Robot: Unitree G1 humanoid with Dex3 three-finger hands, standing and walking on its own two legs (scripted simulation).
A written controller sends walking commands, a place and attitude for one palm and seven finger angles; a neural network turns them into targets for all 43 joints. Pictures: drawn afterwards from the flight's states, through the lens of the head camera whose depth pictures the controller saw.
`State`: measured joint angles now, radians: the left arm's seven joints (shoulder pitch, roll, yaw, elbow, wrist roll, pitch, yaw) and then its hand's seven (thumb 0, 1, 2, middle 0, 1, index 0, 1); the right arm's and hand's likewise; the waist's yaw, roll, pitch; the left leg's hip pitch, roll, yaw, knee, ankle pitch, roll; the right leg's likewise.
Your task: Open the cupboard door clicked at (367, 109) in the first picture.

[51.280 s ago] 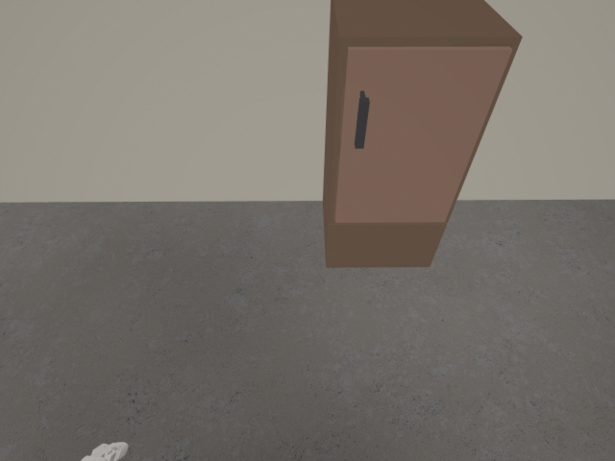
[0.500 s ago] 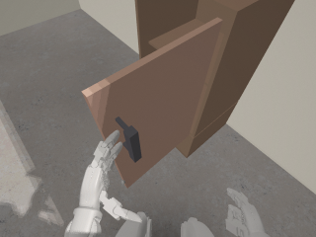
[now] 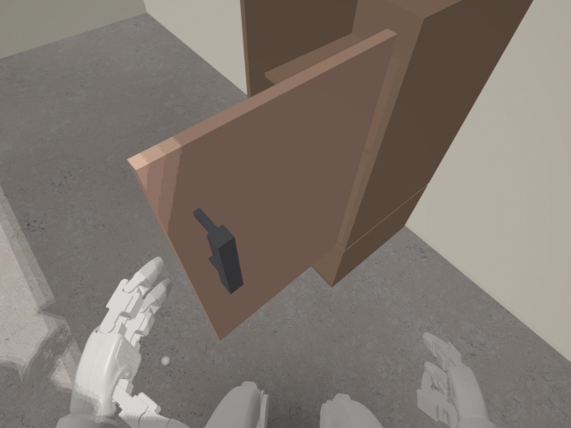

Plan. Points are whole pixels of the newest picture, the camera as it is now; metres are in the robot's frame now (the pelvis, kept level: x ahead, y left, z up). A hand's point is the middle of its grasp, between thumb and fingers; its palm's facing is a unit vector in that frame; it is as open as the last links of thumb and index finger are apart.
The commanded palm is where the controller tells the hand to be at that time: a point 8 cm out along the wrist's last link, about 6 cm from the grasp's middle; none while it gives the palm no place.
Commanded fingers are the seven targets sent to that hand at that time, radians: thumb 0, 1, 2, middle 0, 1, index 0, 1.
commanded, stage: slide the hand sideways off the handle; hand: left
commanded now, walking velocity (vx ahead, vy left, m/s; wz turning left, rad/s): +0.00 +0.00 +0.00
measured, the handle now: (218, 252) +0.33 +0.13 +0.05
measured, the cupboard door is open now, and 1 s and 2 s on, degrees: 91 91 91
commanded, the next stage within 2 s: draw the hand back to the body in 0.06 s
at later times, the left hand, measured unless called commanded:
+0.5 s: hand (124, 351) +0.19 +0.18 +0.11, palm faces +0.02 -1.00 -0.07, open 16.3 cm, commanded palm +0.16 +0.24 +0.12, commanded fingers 0.00 -0.50 0.30 -0.15 -0.30 -0.15 -0.30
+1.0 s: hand (18, 306) +0.20 +0.25 +0.18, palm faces +0.32 -0.86 -0.39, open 13.5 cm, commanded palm +0.16 +0.29 +0.21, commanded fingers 0.00 0.31 0.64 -0.18 -0.30 -0.18 -0.30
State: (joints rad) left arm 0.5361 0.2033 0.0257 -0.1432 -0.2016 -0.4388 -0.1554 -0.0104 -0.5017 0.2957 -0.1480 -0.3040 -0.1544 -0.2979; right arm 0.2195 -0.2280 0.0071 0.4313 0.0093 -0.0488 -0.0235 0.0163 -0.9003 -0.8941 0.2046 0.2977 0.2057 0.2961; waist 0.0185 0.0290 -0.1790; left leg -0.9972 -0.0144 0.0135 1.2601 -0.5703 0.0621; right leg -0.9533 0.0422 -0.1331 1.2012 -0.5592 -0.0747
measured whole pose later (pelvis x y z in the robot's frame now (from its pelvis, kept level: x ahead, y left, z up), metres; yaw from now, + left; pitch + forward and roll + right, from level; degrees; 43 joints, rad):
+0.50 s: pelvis +0.00 -0.01 +0.03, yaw +1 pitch +13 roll -2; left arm 0.58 0.26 0.16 -0.21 -0.31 -0.28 -0.23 -0.01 -0.50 0.30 -0.15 -0.30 -0.15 -0.30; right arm 0.27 -0.23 0.03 0.43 0.05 -0.06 -0.07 0.02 -0.90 -0.89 0.21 0.30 0.21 0.30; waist 0.00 0.07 -0.18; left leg -0.80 -0.01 0.00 1.09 -0.51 0.04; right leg -0.76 0.06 -0.13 1.03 -0.50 -0.08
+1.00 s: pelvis +0.03 +0.01 +0.09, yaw +1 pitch +2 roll -2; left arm 0.60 0.34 0.17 -0.38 -0.07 -0.03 0.14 0.00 -0.03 0.50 -0.17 -0.30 -0.17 -0.30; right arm 0.26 -0.23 0.06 0.53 0.03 -0.08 -0.11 0.02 -0.90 -0.89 0.20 0.30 0.21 0.30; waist 0.05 0.07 -0.08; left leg -0.36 -0.05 0.02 0.69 -0.37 0.07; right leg -0.32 0.04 -0.08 0.63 -0.36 -0.04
